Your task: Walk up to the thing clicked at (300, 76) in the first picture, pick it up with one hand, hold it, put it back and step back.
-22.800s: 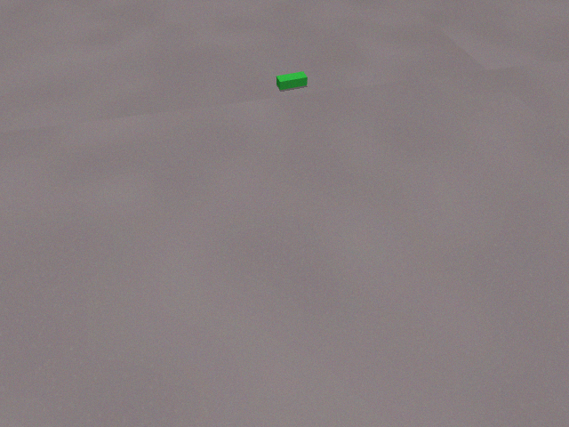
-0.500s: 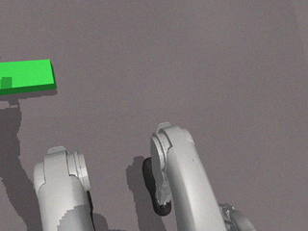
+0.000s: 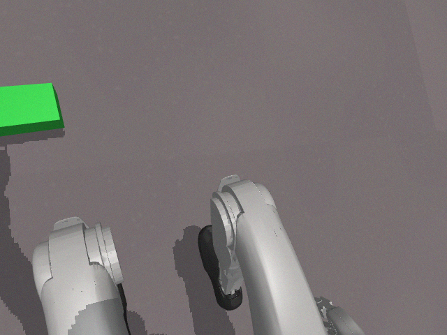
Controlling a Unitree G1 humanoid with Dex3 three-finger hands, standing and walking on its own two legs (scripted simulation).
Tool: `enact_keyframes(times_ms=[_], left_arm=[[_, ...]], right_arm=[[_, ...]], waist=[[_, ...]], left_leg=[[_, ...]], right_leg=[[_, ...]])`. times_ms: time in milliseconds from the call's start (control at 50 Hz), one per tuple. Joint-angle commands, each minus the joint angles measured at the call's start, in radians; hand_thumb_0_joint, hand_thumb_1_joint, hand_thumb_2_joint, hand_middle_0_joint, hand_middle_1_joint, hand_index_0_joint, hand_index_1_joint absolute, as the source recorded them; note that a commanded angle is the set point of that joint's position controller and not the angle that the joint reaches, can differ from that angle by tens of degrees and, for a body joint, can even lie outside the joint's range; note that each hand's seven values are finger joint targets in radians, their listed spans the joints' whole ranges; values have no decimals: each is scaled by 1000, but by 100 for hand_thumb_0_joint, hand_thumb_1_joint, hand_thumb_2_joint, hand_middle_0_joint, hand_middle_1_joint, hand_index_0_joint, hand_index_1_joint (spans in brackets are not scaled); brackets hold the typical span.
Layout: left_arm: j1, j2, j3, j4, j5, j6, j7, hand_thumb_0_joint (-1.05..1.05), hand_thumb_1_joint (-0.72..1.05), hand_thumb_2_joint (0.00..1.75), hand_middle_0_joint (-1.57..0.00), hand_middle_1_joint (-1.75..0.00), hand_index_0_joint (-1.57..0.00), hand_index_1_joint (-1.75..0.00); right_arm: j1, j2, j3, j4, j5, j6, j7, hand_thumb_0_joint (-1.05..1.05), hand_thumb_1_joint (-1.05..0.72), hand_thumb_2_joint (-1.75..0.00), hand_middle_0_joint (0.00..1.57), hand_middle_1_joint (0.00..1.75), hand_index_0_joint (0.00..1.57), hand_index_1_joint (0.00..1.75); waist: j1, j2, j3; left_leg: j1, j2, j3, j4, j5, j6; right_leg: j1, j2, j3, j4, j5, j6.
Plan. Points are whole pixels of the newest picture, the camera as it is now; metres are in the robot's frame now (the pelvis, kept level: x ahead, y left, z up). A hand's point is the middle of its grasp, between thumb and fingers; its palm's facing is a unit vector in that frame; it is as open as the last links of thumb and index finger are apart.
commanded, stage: rise first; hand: left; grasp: from above
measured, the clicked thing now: (4, 111) +0.54 +0.28 -0.30
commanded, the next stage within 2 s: approach in 0.80 s
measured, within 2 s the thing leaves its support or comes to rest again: neither
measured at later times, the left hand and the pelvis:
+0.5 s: hand out of the picture +0.48 +0.32 -0.18, palm faces -0.46 -0.05 -0.89, open 13.8 cm; pelvis +0.00 +0.00 +0.00, yaw +0 degrees
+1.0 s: hand out of the picture +0.48 +0.31 -0.17, palm faces -0.46 -0.04 -0.89, open 13.8 cm; pelvis +0.00 +0.00 +0.00, yaw +0 degrees
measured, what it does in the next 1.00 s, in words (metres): stands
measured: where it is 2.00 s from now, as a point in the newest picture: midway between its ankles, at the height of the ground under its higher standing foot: (172, 304)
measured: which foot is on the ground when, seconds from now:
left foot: down 0.00-1.00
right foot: down 0.00-1.00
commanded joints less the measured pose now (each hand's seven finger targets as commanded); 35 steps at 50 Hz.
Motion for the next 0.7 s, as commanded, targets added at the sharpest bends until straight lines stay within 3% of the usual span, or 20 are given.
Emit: enact_keyframes(times_ms=[0,220,240,360,380,460,520,560,600,680], left_arm=[[-312,243,22,-145,-17,-1,39,0,-52,99,-7,-104,-8,-103],[-301,255,27,-136,-18,-7,43,0,-50,97,-7,-105,-9,-103],[-312,259,34,-165,-25,-11,46,0,-49,97,-8,-104,-10,-102],[-299,242,23,-151,-20,-4,43,0,-49,96,-8,-104,-10,-102],[-308,248,28,-173,-21,-3,45,0,-48,96,-8,-104,-11,-102],[-307,235,18,-150,-19,2,41,0,-48,96,-8,-104,-11,-102],[-274,240,28,-145,-26,8,39,0,-49,96,-8,-104,-10,-102],[-295,232,21,-164,-24,6,35,0,-48,96,-8,-104,-10,-101],[-300,244,25,-181,-25,9,32,0,-48,96,-8,-105,-11,-102],[-289,220,10,-132,-30,9,31,0,-48,96,-8,-103,-10,-101]], right_arm=[[224,-283,-84,1,0,4,-11,0,-91,-90,20,30,20,30],[231,-287,-78,-9,-1,-3,-8,0,-91,-90,20,30,20,30],[230,-288,-81,-7,-1,-2,-10,0,-91,-90,20,30,20,30],[240,-290,-85,-4,1,-8,-8,0,-91,-90,20,30,20,30],[238,-287,-84,-5,1,-5,-8,0,-90,-90,20,30,20,30],[238,-284,-81,-4,0,-4,-8,0,-91,-90,20,30,20,30],[231,-290,-87,-13,5,-4,-8,0,-91,-90,20,30,20,30],[238,-286,-85,-14,4,-2,-5,0,-90,-90,20,30,20,30],[234,-283,-88,-8,10,-2,-7,0,-91,-90,20,30,20,30],[231,-283,-83,-9,7,-1,-6,0,-90,-90,20,30,20,30]], waist=[[-19,412,-702],[-29,400,-656],[-16,405,-681],[-31,415,-667],[-18,422,-702],[-30,393,-679],[-12,410,-682],[-29,420,-693],[-14,411,-708],[-34,392,-663]], left_leg=[[578,16,91,-257,221,24],[523,11,98,-257,178,29],[540,13,99,-257,186,28],[564,15,90,-257,211,23],[572,14,93,-261,220,22],[536,12,101,-250,199,30],[562,12,92,-266,213,23],[562,13,93,-263,225,23],[572,14,102,-254,238,27],[535,13,98,-254,208,28]], right_leg=[[324,26,-106,-186,228,-95],[333,26,-106,-199,198,-93],[338,25,-105,-200,206,-93],[322,25,-111,-194,223,-95],[337,25,-108,-193,231,-95],[344,26,-104,-204,221,-91],[323,23,-109,-194,225,-97],[340,23,-108,-195,236,-95],[351,25,-100,-199,251,-93],[336,26,-104,-202,226,-94]])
